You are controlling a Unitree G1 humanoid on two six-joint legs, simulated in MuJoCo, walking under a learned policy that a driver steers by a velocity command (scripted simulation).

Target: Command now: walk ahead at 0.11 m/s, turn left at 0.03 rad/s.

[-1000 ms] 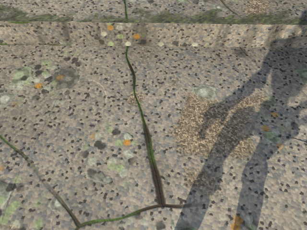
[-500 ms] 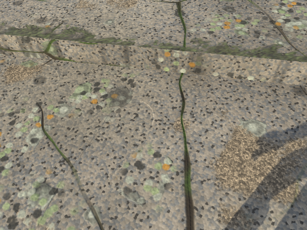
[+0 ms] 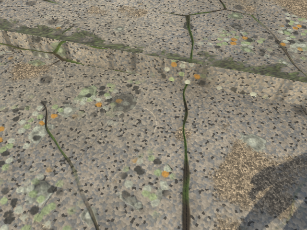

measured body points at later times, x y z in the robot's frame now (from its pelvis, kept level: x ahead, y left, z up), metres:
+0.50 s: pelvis +0.13 -0.04 +0.00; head +0.14 -0.06 +0.45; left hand +0.05 +0.20 -0.13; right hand +0.25 -0.29 -0.14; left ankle +0.20 +0.10 -0.68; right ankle +0.04 -0.11 -0.74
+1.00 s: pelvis +0.40 -0.01 +0.00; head +0.42 -0.01 +0.45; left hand +0.55 +0.22 -0.14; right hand +0.35 -0.27 -0.14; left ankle +0.39 +0.06 -0.74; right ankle +0.44 -0.17 -0.66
